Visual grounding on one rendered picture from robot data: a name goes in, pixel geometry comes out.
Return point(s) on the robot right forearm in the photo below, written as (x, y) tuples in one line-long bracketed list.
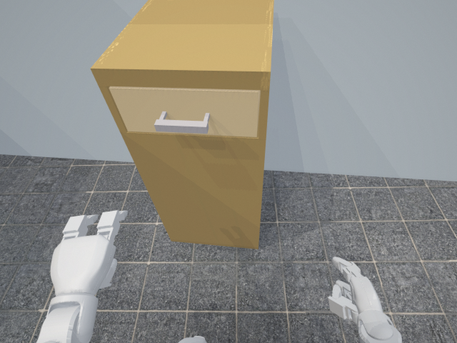
[(376, 327)]

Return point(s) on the robot left forearm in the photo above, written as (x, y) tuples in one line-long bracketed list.
[(70, 319)]

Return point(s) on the left robot hand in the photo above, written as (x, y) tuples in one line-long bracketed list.
[(83, 263)]

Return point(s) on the cabinet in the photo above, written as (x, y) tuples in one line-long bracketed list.
[(207, 189)]

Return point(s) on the right robot hand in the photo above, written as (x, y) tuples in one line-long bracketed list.
[(357, 297)]

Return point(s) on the drawer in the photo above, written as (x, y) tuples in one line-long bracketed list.
[(233, 112)]

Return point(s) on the handle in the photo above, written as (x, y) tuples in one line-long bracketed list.
[(199, 127)]

